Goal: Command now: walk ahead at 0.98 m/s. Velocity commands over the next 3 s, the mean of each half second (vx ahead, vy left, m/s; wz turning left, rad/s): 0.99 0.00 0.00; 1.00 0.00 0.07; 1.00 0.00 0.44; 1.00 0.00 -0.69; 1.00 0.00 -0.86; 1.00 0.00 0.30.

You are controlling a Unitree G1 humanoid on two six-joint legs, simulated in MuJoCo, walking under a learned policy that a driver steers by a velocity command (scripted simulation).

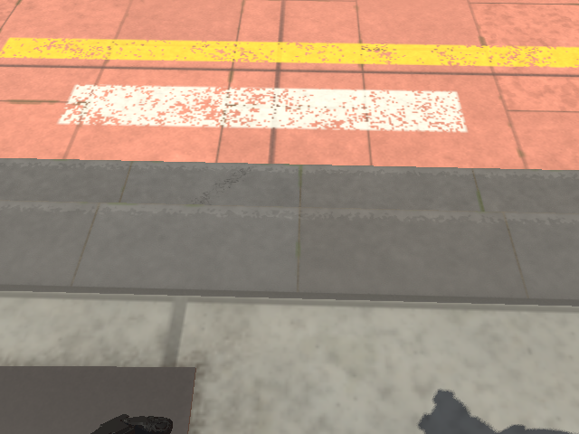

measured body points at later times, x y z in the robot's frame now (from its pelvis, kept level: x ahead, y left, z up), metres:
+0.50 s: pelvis +0.49 +0.00 -0.01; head +0.52 +0.00 +0.44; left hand +0.37 +0.24 -0.14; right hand +0.74 -0.20 -0.08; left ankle +0.73 +0.14 -0.68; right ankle +0.31 -0.07 -0.73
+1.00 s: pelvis +0.99 +0.03 -0.02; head +1.01 +0.03 +0.43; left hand +1.22 +0.25 -0.10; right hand +0.89 -0.22 -0.16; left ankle +0.77 +0.10 -0.73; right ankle +1.16 -0.08 -0.73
